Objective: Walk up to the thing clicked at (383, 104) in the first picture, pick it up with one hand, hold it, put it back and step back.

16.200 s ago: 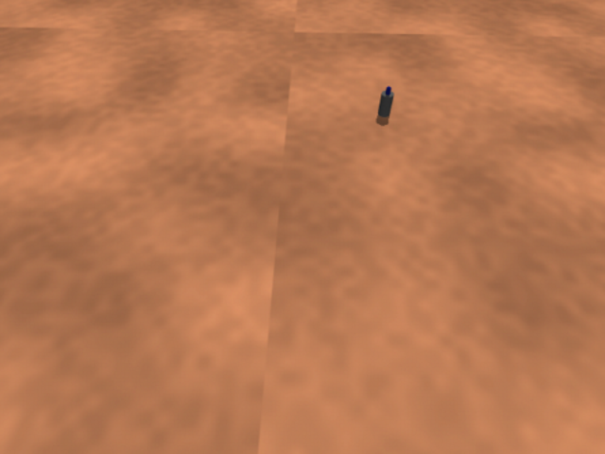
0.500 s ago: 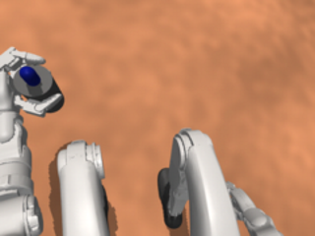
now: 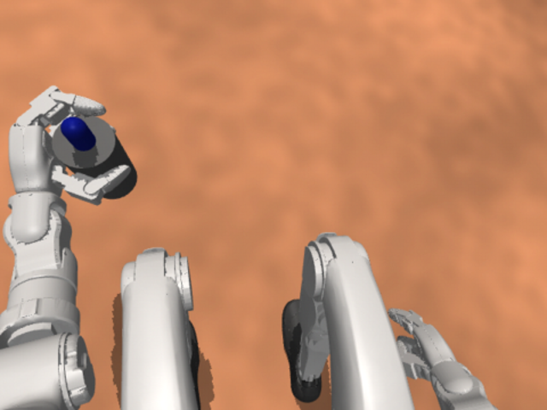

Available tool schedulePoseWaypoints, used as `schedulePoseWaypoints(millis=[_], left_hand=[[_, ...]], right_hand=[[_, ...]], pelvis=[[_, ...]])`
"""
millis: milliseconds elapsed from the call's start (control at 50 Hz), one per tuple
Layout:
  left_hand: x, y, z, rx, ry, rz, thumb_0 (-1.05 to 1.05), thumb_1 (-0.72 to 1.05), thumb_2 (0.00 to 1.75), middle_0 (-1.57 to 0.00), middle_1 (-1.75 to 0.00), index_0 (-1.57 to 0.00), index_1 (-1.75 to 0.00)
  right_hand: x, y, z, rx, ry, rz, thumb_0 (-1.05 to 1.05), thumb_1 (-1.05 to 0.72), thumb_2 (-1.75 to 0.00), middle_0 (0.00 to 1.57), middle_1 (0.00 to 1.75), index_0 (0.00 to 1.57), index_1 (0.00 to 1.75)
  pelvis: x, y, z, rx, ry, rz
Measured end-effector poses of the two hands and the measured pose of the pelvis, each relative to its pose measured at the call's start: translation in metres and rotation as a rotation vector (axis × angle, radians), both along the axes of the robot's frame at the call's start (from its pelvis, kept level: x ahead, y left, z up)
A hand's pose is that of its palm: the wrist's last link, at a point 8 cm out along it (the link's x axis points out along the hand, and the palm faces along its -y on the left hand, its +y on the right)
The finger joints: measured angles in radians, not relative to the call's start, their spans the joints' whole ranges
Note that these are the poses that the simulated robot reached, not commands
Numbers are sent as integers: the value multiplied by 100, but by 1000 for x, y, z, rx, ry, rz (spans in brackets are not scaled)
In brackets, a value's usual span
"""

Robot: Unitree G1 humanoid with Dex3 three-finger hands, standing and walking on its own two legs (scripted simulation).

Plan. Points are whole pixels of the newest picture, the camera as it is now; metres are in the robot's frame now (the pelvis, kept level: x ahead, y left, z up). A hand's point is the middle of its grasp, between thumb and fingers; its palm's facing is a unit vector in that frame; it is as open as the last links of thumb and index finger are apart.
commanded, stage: settle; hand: left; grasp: from the side
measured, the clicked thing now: (95, 155) +0.45 +0.22 -0.05
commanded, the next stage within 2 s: lift in 0.12 s
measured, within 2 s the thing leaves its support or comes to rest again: neither
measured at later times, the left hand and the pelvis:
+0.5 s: hand (84, 143) +0.44 +0.22 +0.00, palm faces +0.06 -1.00 -0.04, open 10.0 cm; pelvis +0.00 +0.00 +0.02, yaw +2 degrees
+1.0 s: hand (13, 105) +0.40 +0.22 +0.14, palm faces +0.08 -1.00 -0.05, open 10.0 cm; pelvis +0.01 +0.00 +0.13, yaw +3 degrees
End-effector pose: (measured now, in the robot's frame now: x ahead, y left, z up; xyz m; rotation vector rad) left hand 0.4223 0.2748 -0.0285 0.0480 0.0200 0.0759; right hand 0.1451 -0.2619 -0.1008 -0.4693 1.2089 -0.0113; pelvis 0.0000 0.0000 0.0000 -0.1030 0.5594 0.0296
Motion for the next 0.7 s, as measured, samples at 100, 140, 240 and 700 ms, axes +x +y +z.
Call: schedulePoseWaypoints(millis=[100,140,240,700], left_hand=[[1,1,5,6,6,3,-1,-45,114,-74,-107,-75,-109],[1,1,7,9,6,5,-1,-45,114,-74,-107,-74,-109],[2,1,12,11,-3,9,-1,-46,115,-73,-107,-74,-110],[-18,-2,79,-8,-10,-11,-1,-45,113,-74,-106,-75,-108]], right_hand=[[-6,2,3,5,6,-10,0,-92,-90,20,30,20,30],[-9,3,3,9,12,-14,0,-92,-90,20,30,20,30],[-19,4,2,19,32,-24,0,-92,-90,20,30,20,30],[-5,4,44,49,-70,-90,0,-94,-90,20,30,20,30]], pelvis=[[-1,1,4,2,0,4],[-1,1,5,4,-1,6],[-3,1,6,9,-1,9],[0,1,50,29,13,18]])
